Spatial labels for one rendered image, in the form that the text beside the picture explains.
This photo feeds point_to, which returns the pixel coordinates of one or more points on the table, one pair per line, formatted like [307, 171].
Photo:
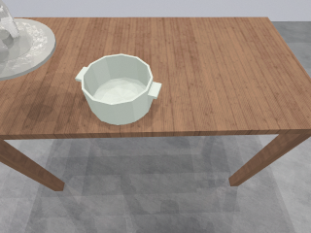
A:
[220, 76]

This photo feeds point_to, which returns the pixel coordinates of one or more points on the left robot hand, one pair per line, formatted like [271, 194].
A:
[8, 23]

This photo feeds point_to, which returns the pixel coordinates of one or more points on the knob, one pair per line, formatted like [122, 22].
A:
[6, 37]

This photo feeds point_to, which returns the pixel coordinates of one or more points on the lid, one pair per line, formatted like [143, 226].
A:
[33, 47]

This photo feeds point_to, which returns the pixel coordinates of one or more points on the pot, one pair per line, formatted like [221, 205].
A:
[119, 88]

